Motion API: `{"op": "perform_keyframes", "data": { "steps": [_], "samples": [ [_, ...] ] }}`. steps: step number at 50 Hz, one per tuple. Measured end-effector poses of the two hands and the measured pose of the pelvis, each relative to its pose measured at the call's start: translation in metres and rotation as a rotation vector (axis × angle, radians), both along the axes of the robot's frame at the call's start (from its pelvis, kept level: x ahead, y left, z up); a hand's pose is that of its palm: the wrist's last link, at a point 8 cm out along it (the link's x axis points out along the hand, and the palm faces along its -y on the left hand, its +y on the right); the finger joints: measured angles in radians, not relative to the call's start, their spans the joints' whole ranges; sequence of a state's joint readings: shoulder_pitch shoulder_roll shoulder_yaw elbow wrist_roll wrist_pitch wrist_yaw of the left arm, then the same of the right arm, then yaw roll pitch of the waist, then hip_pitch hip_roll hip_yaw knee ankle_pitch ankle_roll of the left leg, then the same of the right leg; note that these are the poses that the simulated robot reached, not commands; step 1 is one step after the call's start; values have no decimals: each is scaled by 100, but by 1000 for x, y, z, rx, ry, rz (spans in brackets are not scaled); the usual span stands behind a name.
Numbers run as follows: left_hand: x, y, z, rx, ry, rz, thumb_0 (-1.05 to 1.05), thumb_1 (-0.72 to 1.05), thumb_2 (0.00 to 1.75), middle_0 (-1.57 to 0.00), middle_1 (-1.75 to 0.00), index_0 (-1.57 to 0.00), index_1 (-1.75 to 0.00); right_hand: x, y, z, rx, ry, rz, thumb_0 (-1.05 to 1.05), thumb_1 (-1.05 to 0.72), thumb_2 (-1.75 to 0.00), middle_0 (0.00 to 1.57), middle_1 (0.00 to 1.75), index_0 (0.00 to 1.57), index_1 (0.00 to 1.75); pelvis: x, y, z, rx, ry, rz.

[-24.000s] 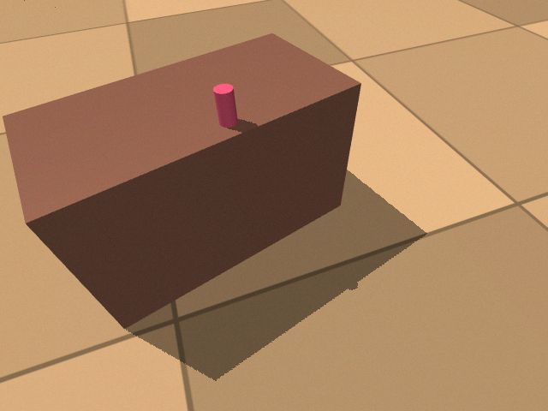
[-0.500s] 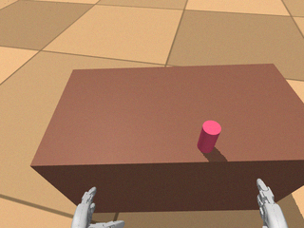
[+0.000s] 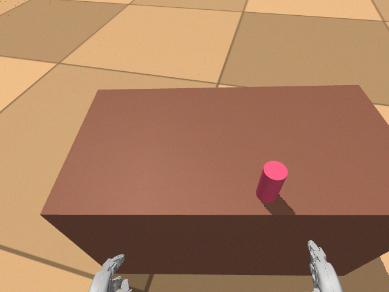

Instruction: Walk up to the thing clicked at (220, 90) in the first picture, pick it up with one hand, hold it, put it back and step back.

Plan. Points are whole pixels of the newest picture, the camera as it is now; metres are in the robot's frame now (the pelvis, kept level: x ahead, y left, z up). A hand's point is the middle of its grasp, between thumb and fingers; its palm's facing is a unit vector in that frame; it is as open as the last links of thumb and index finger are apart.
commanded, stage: home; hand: right
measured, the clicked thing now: (270, 182) +0.40 -0.17 -0.07
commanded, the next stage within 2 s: none
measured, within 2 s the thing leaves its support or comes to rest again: neither
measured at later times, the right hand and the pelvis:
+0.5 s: hand out of the picture +0.06 -0.26 -0.15, palm faces -0.05 +0.92 -0.39, open 17.4 cm; pelvis +0.00 +0.00 +0.00, yaw +0 degrees
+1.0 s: hand out of the picture +0.03 -0.26 -0.15, palm faces -0.07 +0.93 -0.36, open 17.2 cm; pelvis -0.02 +0.00 +0.01, yaw +0 degrees
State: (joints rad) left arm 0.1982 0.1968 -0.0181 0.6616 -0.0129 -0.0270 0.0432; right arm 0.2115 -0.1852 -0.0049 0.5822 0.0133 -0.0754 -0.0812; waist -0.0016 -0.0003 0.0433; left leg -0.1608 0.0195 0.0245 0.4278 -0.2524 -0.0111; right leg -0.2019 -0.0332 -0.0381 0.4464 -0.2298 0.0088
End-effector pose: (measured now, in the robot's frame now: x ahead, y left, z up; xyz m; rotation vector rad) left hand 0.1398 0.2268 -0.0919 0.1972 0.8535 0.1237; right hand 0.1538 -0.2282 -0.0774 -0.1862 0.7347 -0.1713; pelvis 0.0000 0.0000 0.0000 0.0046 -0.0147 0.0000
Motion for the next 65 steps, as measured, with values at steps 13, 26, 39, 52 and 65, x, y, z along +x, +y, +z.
{"op": "perform_keyframes", "data": {
  "steps": [13, 26, 39, 52, 65],
  "samples": [
    [-39, 54, -20, 99, 198, -4, 1, 90, 90, -21, -30, -21, -30, -44, -46, -25, -122, 284, 55, -1, 54, -5, 6, 5, 7, 5, 5, 4, -3, -5, -10, -2],
    [-86, 81, -20, 147, 352, 45, 1, 91, 90, -20, -30, -20, -30, -99, -77, -30, -160, 459, -3, -1, 52, -6, 6, 5, 6, 5, -6, 3, 3, -3, -46, 0],
    [-113, 68, -24, 121, 409, 55, 0, 91, 90, -21, -30, -21, -30, -120, -72, -37, -124, 506, 5, 0, 51, -7, 6, 5, 7, 6, -19, -3, 5, -4, -47, 1],
    [-112, 69, -26, 116, 428, 64, 0, 91, 90, -21, -30, -21, -30, -121, -74, -36, -128, 530, -6, 0, 49, -8, 6, 6, 7, 6, -17, -2, 6, -8, -37, 2],
    [-90, 72, -22, 115, 374, 56, 0, 91, 90, -21, -30, -21, -30, -101, -67, -33, -129, 482, -1, 0, 48, -8, 6, 6, 7, 6, -13, 3, 6, -6, -42, 0]
  ]
}}
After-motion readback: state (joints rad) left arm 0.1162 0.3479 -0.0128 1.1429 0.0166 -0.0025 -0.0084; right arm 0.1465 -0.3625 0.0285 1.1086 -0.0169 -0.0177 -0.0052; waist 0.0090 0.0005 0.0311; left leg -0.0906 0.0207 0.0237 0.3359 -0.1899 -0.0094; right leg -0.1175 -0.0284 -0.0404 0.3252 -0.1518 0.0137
